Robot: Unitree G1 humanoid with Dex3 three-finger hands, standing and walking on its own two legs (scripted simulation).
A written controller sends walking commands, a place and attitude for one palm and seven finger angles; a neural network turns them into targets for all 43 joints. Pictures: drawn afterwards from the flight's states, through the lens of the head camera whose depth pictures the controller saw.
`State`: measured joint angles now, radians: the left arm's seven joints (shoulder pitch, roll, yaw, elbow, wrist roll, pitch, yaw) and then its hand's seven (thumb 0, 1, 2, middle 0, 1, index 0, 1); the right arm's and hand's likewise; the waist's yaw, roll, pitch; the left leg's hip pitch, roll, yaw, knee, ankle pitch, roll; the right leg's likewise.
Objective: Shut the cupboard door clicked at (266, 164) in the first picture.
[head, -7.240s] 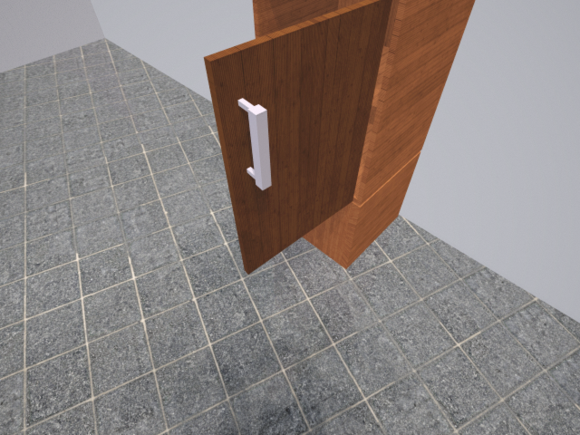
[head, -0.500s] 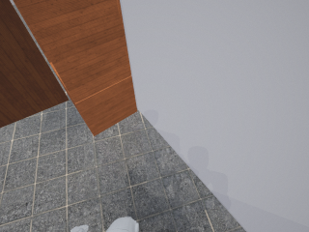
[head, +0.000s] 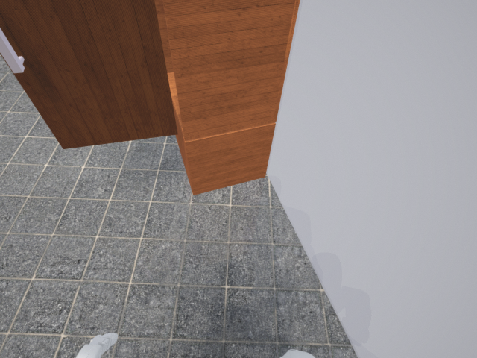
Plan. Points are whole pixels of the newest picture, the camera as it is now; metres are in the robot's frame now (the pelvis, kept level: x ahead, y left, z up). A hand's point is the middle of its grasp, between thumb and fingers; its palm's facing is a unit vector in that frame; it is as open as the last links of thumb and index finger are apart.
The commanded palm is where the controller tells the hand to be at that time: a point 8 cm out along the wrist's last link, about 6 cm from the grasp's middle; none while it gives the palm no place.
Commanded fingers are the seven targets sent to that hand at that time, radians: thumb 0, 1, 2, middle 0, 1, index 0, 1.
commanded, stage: turn to face it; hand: left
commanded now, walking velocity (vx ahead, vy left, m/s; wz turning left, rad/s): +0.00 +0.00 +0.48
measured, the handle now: (1, 35) +0.78 +0.63 +0.08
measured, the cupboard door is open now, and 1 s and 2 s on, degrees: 84 84 84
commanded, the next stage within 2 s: take the last steps up to it in 0.36 s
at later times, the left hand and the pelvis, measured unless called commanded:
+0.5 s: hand out of the picture -0.02 +0.19 -0.19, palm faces +0.29 -0.93 -0.22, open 7.3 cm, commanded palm none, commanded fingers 0.00 0.90 0.90 -0.20 -0.30 -0.20 -0.30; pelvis +0.01 -0.01 -0.02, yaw +14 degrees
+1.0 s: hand out of the picture +0.03 +0.19 -0.16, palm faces +0.41 -0.89 -0.21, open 7.4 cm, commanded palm none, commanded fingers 0.00 0.90 0.90 -0.20 -0.30 -0.20 -0.30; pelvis +0.08 +0.02 +0.00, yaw +22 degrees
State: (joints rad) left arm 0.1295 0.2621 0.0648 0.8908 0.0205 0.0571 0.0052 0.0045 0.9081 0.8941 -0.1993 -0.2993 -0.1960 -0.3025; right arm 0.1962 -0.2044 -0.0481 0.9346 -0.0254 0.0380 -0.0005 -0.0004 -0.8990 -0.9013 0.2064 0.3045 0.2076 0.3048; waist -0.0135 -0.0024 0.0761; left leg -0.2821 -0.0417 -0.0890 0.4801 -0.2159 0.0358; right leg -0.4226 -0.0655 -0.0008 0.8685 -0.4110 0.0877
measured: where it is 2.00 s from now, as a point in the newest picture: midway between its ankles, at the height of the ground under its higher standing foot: (165, 305)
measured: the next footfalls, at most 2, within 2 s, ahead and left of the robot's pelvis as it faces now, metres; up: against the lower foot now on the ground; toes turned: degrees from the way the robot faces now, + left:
right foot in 0.10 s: +0.04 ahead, -0.15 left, +0.00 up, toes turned +3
left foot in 0.48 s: +0.03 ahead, +0.11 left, +0.00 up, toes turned +17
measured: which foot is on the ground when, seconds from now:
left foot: down 0.00-0.10, up 0.12-0.46, down 0.48-0.82, up 0.84-1.00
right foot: up 0.00-0.08, down 0.10-0.48, up 0.50-0.82, down 0.84-1.00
